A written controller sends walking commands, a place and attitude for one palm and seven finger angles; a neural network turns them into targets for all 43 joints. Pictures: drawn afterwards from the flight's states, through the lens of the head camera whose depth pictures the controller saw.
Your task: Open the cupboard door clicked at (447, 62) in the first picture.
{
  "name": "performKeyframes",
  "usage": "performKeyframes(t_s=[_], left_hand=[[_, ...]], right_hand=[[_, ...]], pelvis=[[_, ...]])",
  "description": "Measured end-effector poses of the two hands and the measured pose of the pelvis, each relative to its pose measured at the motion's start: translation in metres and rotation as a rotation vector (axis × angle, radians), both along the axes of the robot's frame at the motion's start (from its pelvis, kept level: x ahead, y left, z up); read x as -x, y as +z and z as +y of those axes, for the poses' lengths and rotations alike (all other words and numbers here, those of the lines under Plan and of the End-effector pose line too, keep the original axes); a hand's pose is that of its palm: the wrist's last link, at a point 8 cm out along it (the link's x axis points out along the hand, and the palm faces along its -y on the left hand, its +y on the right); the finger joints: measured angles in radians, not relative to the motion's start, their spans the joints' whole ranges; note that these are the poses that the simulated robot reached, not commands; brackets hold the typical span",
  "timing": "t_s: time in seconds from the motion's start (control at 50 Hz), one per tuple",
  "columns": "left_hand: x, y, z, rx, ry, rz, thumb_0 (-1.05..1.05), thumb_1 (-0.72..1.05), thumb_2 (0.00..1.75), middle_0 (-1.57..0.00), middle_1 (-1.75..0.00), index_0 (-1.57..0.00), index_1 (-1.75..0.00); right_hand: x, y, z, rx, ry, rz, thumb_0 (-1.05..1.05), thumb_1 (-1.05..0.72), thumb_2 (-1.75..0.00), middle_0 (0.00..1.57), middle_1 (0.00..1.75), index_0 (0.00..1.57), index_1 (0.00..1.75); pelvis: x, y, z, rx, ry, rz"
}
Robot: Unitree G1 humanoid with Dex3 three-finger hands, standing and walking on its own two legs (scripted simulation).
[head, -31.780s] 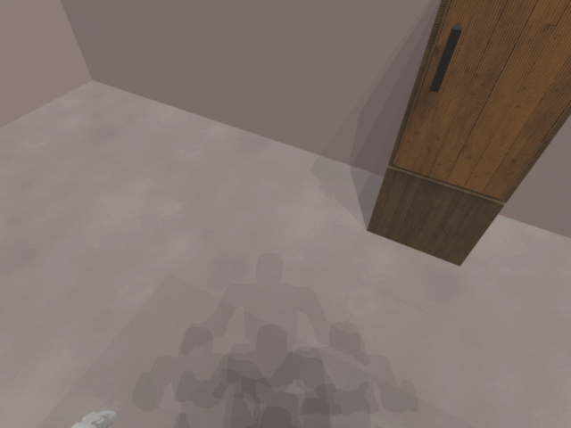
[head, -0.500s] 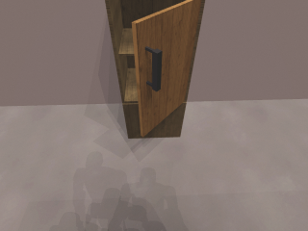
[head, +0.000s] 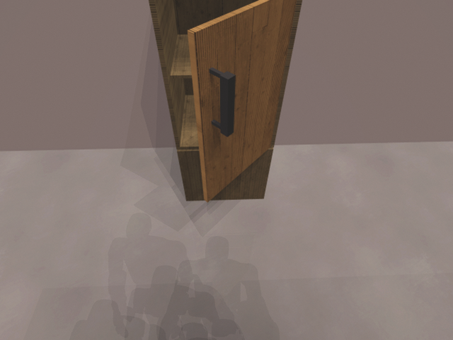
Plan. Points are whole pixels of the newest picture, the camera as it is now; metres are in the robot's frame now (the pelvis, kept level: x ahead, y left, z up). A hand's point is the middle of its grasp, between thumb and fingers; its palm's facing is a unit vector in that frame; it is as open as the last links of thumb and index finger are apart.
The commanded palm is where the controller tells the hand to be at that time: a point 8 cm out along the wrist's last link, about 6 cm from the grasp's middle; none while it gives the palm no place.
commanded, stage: look to check the result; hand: left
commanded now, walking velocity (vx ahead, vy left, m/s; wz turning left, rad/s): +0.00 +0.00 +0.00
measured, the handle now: (220, 103) +0.62 +0.05 +0.07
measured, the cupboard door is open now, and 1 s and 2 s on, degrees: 46 46 46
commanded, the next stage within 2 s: walk to a spot facing it in 0.24 s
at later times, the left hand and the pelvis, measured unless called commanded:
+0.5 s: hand out of the picture +0.02 +0.16 -0.18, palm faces +0.03 -0.98 -0.18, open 7.3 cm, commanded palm none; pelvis +0.02 +0.00 +0.00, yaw -2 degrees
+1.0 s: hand out of the picture +0.11 +0.14 -0.16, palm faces -0.20 -0.93 -0.30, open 7.3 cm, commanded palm none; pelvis +0.01 -0.05 +0.00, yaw -17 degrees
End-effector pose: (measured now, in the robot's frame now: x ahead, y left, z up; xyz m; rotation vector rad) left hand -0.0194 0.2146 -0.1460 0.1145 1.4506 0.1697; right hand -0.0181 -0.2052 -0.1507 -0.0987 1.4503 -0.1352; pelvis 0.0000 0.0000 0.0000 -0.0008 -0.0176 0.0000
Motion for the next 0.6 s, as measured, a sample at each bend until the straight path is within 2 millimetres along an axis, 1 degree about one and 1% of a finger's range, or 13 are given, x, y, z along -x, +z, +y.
performKeyframes(t_s=[0.16,0.34,0.48,0.6], left_hand=[[-0.015,0.000,-0.003,0.004,0.000,-0.016,0.00,0.91,0.90,-0.20,-0.30,-0.20,-0.30],[-0.029,0.000,-0.004,0.007,-0.006,-0.030,0.01,0.91,0.90,-0.20,-0.30,-0.20,-0.30],[-0.035,-0.001,-0.001,0.004,-0.014,-0.019,0.00,0.91,0.90,-0.20,-0.30,-0.20,-0.30],[-0.045,-0.005,0.008,-0.005,-0.054,0.005,0.00,0.91,0.90,-0.20,-0.30,-0.20,-0.30]], right_hand=[[-0.015,0.001,-0.005,0.012,0.013,-0.005,0.01,-0.92,-0.90,0.20,0.30,0.20,0.30],[-0.026,0.003,-0.010,0.024,0.017,-0.011,0.00,-0.91,-0.90,0.20,0.30,0.20,0.30],[-0.030,0.002,-0.013,0.037,-0.002,-0.009,0.01,-0.92,-0.90,0.20,0.30,0.20,0.30],[-0.029,0.000,-0.020,0.061,-0.069,-0.030,0.00,-0.91,-0.90,0.20,0.30,0.20,0.30]], pelvis=[[-0.009,0.001,-0.001,-0.001,0.002,-0.002],[-0.018,0.002,-0.003,-0.001,0.002,-0.004],[-0.021,0.001,-0.003,0.001,-0.022,0.000],[-0.019,-0.005,-0.002,-0.002,-0.078,0.007]])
